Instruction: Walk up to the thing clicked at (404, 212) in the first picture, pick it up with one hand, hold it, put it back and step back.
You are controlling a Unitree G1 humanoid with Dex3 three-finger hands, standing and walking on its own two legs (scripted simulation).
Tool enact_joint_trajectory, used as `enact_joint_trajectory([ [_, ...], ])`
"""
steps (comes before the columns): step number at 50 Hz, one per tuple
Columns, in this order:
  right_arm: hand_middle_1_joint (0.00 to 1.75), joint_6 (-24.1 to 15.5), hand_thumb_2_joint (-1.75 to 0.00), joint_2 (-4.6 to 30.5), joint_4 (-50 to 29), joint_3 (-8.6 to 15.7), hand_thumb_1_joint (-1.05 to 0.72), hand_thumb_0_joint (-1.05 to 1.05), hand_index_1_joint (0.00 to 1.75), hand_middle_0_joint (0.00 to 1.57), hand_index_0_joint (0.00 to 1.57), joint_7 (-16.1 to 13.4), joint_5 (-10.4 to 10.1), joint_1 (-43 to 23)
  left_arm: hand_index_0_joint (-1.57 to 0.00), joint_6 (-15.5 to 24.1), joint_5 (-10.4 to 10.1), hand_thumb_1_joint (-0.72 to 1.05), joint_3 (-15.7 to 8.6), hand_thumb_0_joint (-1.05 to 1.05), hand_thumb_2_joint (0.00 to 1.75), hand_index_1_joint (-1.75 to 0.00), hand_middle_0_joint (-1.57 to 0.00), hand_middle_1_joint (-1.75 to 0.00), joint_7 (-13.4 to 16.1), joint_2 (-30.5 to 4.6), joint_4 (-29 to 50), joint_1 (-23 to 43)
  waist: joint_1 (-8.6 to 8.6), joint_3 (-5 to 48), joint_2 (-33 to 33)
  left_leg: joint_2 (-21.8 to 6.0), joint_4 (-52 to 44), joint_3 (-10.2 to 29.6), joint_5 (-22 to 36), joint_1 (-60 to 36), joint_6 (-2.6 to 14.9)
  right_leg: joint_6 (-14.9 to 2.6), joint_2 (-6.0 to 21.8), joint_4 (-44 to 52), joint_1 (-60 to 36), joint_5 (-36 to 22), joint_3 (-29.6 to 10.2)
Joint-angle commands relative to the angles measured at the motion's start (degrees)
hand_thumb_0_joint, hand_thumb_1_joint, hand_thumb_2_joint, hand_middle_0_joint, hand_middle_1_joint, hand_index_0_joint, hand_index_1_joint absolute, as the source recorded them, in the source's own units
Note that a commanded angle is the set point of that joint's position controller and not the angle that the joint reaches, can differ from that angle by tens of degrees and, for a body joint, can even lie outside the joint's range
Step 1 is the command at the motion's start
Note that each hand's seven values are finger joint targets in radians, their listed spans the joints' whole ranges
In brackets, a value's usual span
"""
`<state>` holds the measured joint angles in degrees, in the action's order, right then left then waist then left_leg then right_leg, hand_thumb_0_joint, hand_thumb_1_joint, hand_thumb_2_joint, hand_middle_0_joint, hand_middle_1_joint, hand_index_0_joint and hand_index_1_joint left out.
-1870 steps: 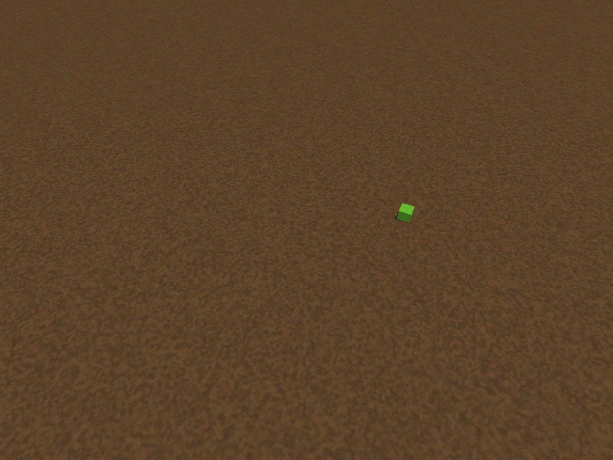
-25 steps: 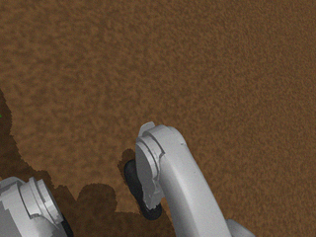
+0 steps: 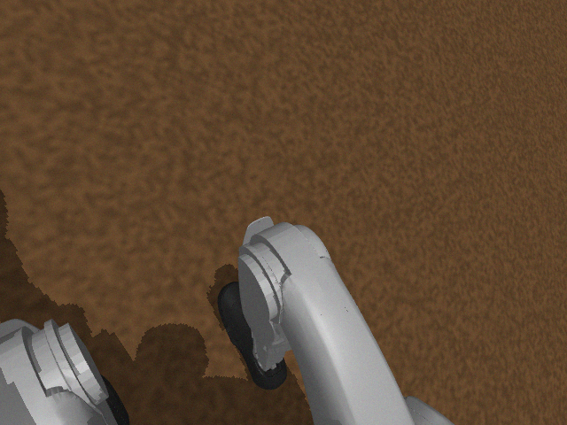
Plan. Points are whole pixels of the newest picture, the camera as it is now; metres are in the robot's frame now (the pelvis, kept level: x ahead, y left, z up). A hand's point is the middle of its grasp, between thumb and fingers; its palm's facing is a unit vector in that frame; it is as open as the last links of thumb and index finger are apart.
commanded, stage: close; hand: left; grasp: from above
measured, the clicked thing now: out of the picture +0.48 +0.25 -0.28
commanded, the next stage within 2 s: settle in 0.82 s
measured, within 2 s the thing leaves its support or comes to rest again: leaves its support in 1.20 s
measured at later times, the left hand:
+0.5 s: hand out of the picture +0.47 +0.25 -0.25, palm faces -0.44 -0.13 -0.89, open 8.4 cm
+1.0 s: hand out of the picture +0.47 +0.25 -0.25, palm faces -0.44 -0.13 -0.89, open 8.3 cm
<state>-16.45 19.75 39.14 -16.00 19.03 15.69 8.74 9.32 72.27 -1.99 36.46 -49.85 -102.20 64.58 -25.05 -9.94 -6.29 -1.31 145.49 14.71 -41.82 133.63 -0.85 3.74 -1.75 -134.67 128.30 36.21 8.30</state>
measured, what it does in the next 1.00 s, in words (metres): stands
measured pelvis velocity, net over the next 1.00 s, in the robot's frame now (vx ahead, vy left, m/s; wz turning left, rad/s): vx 0.00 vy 0.00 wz -0.01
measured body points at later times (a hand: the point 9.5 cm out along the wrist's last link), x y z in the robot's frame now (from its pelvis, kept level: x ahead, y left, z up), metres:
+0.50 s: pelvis +0.00 +0.00 +0.00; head +0.28 +0.11 +0.33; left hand +0.49 +0.25 -0.20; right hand +0.03 -0.25 -0.05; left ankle +0.06 +0.13 -0.27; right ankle +0.12 -0.12 -0.27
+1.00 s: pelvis +0.00 +0.00 +0.01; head +0.28 +0.12 +0.34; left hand +0.49 +0.25 -0.20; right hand +0.02 -0.24 -0.04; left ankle +0.06 +0.13 -0.27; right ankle +0.12 -0.12 -0.27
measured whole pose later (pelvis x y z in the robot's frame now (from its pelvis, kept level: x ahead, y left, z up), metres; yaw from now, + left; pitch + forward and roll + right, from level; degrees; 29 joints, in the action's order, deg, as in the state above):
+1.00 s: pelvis +0.00 +0.00 +0.01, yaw -1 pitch +28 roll -14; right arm -14.7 20.0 36.2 -17.4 16.9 16.0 9.0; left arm 9.0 72.9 -2.0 38.0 -51.5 -102.8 65.3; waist -25.9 -10.1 -7.0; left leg -1.5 144.3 14.9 -41.2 133.3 -0.5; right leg 3.9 -2.0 -133.0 127.6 35.4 8.6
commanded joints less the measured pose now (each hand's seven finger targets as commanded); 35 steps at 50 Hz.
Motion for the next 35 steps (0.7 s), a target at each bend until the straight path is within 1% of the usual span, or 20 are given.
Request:
enact_joint_trajectory([
  [1, 0.30, 0.37, -0.90, 18.62, 0.89, 5.29, -0.90, 0.00, 0.30, 0.20, 0.20, -0.59, -0.47, 11.29, -0.79, 0.62, 0.24, 0.36, -0.03, 0.00, 0.30, -0.35, -0.77, -0.37, 2.91, -9.09, 6.10, 16.67, -3.85, 37.06, 27.71, -0.70, -15.07, -6.62, 11.84, -25.32, 1.18, -4.43, -2.92, 11.51, -23.23, -14.22, 6.99],
  [2, 0.30, 0.29, -0.90, 18.46, 1.00, 5.31, -0.90, 0.00, 0.30, 0.20, 0.20, -0.53, -0.40, 11.71, -0.80, 0.54, 0.52, 0.38, -0.12, 0.00, 0.29, -0.34, -0.79, -0.36, 3.19, -8.34, 5.43, 16.35, -3.95, 36.70, 28.26, -0.65, -15.33, -6.48, 12.52, -26.01, 0.99, -4.50, -2.86, 11.13, -22.82, -14.72, 7.28],
  [4, 0.30, 0.38, -0.90, 18.57, 1.01, 5.26, -0.90, 0.00, 0.30, 0.20, 0.20, -0.73, -0.40, 10.66, -0.84, 0.52, 0.38, 0.42, -0.29, 0.00, 0.30, -0.33, -0.83, -0.35, 3.82, -9.58, 5.63, 16.47, -3.53, 36.66, 28.26, -0.92, -15.57, -6.40, 12.11, -25.80, 0.87, -4.63, -3.15, 11.30, -23.39, -14.40, 6.88],
  [5, 0.30, 0.43, -0.90, 18.82, 0.77, 5.19, -0.90, 0.00, 0.30, 0.20, 0.20, -0.79, -0.43, 11.10, -0.85, 0.40, 0.96, 0.43, -0.88, 0.00, 0.31, -0.33, -0.84, -0.34, 4.10, -10.17, 5.76, 16.59, -3.46, 37.07, 29.02, -0.85, -16.02, -6.06, 12.81, -26.64, 0.75, -4.69, -2.96, 11.00, -22.88, -14.84, 7.23],
  [8, 0.30, 0.30, -0.90, 18.81, 0.27, 5.15, -0.90, 0.00, 0.30, 0.20, 0.20, -0.81, -0.28, 9.89, -0.90, 0.12, 0.93, 0.50, -0.05, 0.00, 0.28, -0.30, -0.88, -0.32, 4.14, -9.03, 4.32, 16.02, -4.07, 34.24, 27.77, -0.79, -15.85, -6.19, 9.74, -24.49, 0.92, -4.60, -2.75, 11.42, -21.28, -12.29, 7.29],
  [9, 0.30, 0.35, -0.90, 18.81, 0.21, 5.15, -0.90, 0.00, 0.30, 0.20, 0.20, -0.79, -0.15, 10.55, -0.91, 0.00, 1.17, 0.51, -0.19, 0.00, 0.26, -0.29, -0.89, -0.31, 4.01, -9.24, 4.19, 15.87, -4.42, 34.44, 27.78, -0.72, -15.87, -6.37, 10.15, -24.96, 0.99, -4.51, -2.85, 11.62, -21.74, -12.66, 7.28],
  [11, 0.30, 0.24, -0.90, 19.01, 0.05, 5.15, -0.90, 0.00, 0.30, 0.20, 0.20, -0.92, -0.36, 9.98, -0.94, -0.11, 1.15, 0.55, -0.28, 0.00, 0.27, -0.28, -0.92, -0.30, 3.91, -9.88, 4.37, 16.30, -4.09, 33.98, 27.55, -0.77, -15.68, -6.16, 9.77, -24.90, 0.98, -4.43, -2.53, 11.41, -20.67, -12.19, 7.30],
  [12, 0.30, 0.39, -0.90, 19.10, 0.07, 5.19, -0.90, 0.00, 0.30, 0.20, 0.20, -0.93, -0.05, 10.63, -0.93, -0.21, 1.20, 0.54, -0.25, 0.00, 0.26, -0.28, -0.92, -0.30, 3.85, -9.90, 3.85, 15.62, -4.59, 35.07, 27.57, -0.87, -15.61, -6.34, 10.81, -25.46, 1.03, -4.37, -2.98, 11.86, -22.62, -13.30, 7.02],
  [13, 0.30, 0.28, -0.90, 19.27, -0.12, 5.21, -0.90, 0.00, 0.30, 0.20, 0.20, -0.94, -0.24, 10.60, -0.94, -0.13, 1.16, 0.55, 0.01, 0.00, 0.29, -0.29, -0.93, -0.30, 3.83, -9.18, 5.02, 16.47, -4.38, 35.34, 27.27, -0.76, -15.38, -6.23, 11.58, -25.72, 1.02, -4.25, -2.66, 11.63, -22.11, -13.95, 7.29],
  [14, 0.30, 0.35, -0.90, 19.32, 0.23, 5.18, -0.90, 0.00, 0.30, 0.20, 0.20, -1.04, -0.30, 10.79, -0.95, -0.26, 1.16, 0.56, -0.36, 0.00, 0.26, -0.28, -0.93, -0.30, 4.08, -10.21, 4.50, 16.30, -4.16, 35.94, 28.25, -0.88, -15.90, -6.13, 12.12, -26.24, 0.87, -4.46, -2.89, 11.60, -22.55, -14.20, 7.29],
  [15, 0.30, 0.15, -0.90, 18.91, -0.15, 4.94, -0.90, 0.00, 0.30, 0.20, 0.20, -0.96, -0.24, 9.94, -0.96, -0.46, 0.92, 0.58, 0.61, 0.00, 0.25, -0.27, -0.94, -0.30, 3.83, -8.55, 3.07, 15.59, -4.58, 33.94, 27.09, -0.79, -15.53, -6.09, 10.57, -25.17, 0.90, -4.30, -2.61, 11.49, -21.58, -13.22, 7.28],
  [18, 0.30, 0.29, -0.90, 19.37, -0.56, 5.08, -0.90, 0.00, 0.30, 0.20, 0.20, -1.20, -0.35, 10.38, -0.99, -0.47, 0.72, 0.61, 0.57, 0.00, 0.24, -0.25, -0.97, -0.26, 3.72, -9.45, 4.10, 16.79, -4.82, 33.59, 26.67, -0.78, -16.19, -6.02, 8.66, -24.37, 1.03, -4.36, -2.52, 12.23, -21.47, -11.47, 7.23],
  [21, 0.30, 0.39, -0.90, 19.23, -0.34, 5.04, -0.90, 0.00, 0.30, 0.20, 0.20, -1.40, -0.70, 10.15, -1.03, -0.66, 0.35, 0.64, 0.29, 0.00, 0.29, -0.26, -1.02, -0.27, 3.43, -10.17, 4.28, 15.92, -3.94, 34.91, 27.10, -0.91, -16.09, -6.09, 9.93, -25.10, 0.91, -4.39, -2.64, 11.90, -22.30, -12.56, 6.84],
  [23, 0.30, 0.44, -0.90, 19.25, -0.84, 5.03, -0.90, 0.00, 0.30, 0.20, 0.20, -1.26, -0.42, 10.76, -1.05, -0.75, 0.48, 0.69, 0.18, 0.00, 0.28, -0.26, -1.04, -0.27, 3.39, -9.87, 4.22, 15.76, -4.16, 34.84, 27.20, -0.86, -16.33, -6.00, 10.11, -25.48, 0.94, -4.34, -2.65, 12.00, -22.37, -12.66, 7.08],
  [24, 0.30, 0.53, -0.90, 19.17, -0.80, 5.06, -0.90, 0.00, 0.30, 0.20, 0.20, -1.30, -0.52, 10.65, -1.07, -0.86, 0.37, 0.70, 0.82, 0.00, 0.29, -0.26, -1.06, -0.27, 3.20, -9.19, 4.19, 15.89, -4.36, 34.71, 27.40, -0.92, -16.24, -6.12, 10.05, -25.53, 0.91, -4.43, -2.88, 12.03, -22.18, -12.68, 7.02],
  [26, 0.30, 0.90, -0.90, 19.67, -0.71, 5.22, -0.90, 0.00, 0.30, 0.20, 0.20, -1.63, -0.61, 11.10, -1.07, -0.79, 0.18, 0.70, -0.17, 0.00, 0.31, -0.27, -1.06, -0.27, 3.59, -11.04, 4.71, 16.39, -4.10, 36.09, 27.63, -1.02, -16.39, -6.12, 10.77, -25.27, 0.99, -4.46, -3.09, 12.69, -23.36, -13.35, 6.79],
  [28, 0.30, 1.00, -0.90, 19.14, -0.51, 4.91, -0.90, 0.00, 0.30, 0.20, 0.20, -1.54, -0.50, 10.99, -1.05, -0.96, 0.21, 0.68, 0.31, 0.00, 0.27, -0.25, -1.04, -0.25, 3.41, -9.89, 4.16, 15.81, -3.96, 35.24, 27.45, -0.95, -15.84, -6.37, 11.55, -24.69, 1.02, -4.42, -2.92, 12.24, -22.64, -13.83, 6.98],
  [30, 0.30, 0.96, -0.90, 18.97, -1.05, 4.49, -0.90, 0.00, 0.30, 0.20, 0.20, -1.54, -0.36, 10.66, -1.08, -0.86, -0.13, 0.71, 1.02, 0.00, 0.29, -0.26, -1.07, -0.26, 3.15, -9.43, 3.62, 15.70, -4.56, 34.29, 26.58, -0.92, -15.52, -6.49, 10.29, -24.17, 1.16, -4.22, -2.99, 12.59, -22.75, -12.94, 6.86],
  [32, 0.30, 1.15, -0.90, 19.21, -1.07, 4.77, -0.90, 0.00, 0.30, 0.20, 0.20, -1.74, -0.36, 11.52, -1.10, -0.90, 0.09, 0.74, 0.27, 0.00, 0.30, -0.26, -1.09, -0.27, 3.01, -10.64, 4.15, 16.20, -4.42, 34.69, 27.39, -0.83, -16.29, -6.55, 9.63, -24.61, 1.14, -4.43, -2.94, 12.81, -23.17, -12.10, 6.68],
  [35, 0.30, 1.38, -0.90, 19.14, -1.12, 4.74, -0.90, 0.00, 0.30, 0.20, 0.20, -1.84, -0.44, 11.73, -1.11, -0.82, 0.33, 0.75, -0.06, 0.00, 0.31, -0.26, -1.10, -0.27, 2.94, -10.78, 4.75, 16.25, -4.06, 35.09, 27.92, -0.86, -16.57, -6.04, 10.54, -25.64, 0.95, -4.51, -2.76, 12.27, -22.53, -12.84, 7.12],
])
